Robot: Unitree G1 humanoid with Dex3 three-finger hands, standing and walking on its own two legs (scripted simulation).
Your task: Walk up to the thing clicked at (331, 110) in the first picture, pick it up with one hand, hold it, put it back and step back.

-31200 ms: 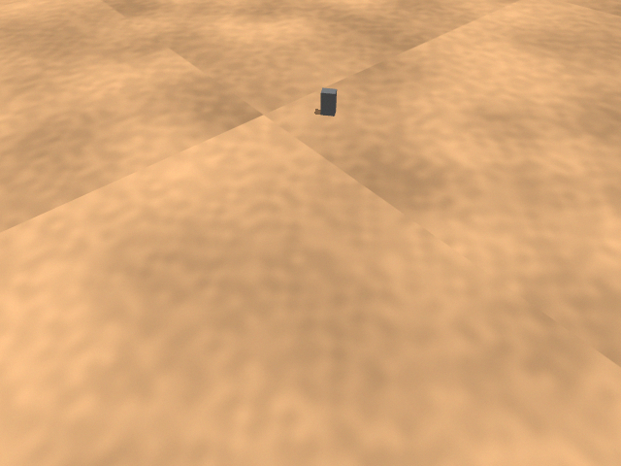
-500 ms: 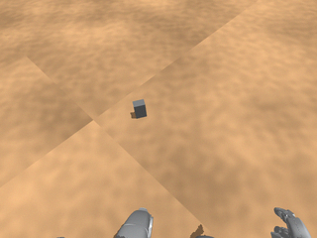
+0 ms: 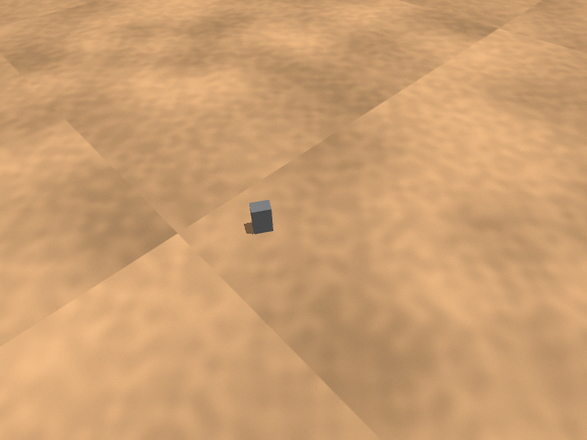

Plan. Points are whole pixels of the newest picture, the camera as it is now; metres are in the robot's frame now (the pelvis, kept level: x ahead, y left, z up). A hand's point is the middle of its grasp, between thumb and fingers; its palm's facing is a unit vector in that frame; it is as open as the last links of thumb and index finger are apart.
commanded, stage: step back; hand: left
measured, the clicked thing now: (261, 217) +1.07 +0.19 -0.69
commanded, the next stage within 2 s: stand in 0.62 s
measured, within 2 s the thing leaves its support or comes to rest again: neither
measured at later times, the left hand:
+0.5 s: hand out of the picture +0.12 +0.30 -0.15, palm faces +0.01 -0.93 -0.37, open 7.4 cm
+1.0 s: hand out of the picture +0.13 +0.27 -0.14, palm faces -0.04 -0.94 -0.33, open 7.4 cm
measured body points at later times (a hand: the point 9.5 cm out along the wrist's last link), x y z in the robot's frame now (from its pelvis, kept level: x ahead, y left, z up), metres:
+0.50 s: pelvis +0.04 +0.03 +0.00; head +0.06 +0.04 +0.45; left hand +0.12 +0.34 -0.13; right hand +0.16 -0.26 -0.12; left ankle +0.07 +0.15 -0.73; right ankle +0.02 -0.11 -0.73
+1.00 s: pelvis +0.04 +0.02 +0.02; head +0.04 +0.02 +0.47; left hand +0.13 +0.32 -0.11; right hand +0.12 -0.28 -0.11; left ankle +0.07 +0.15 -0.73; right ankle +0.02 -0.11 -0.73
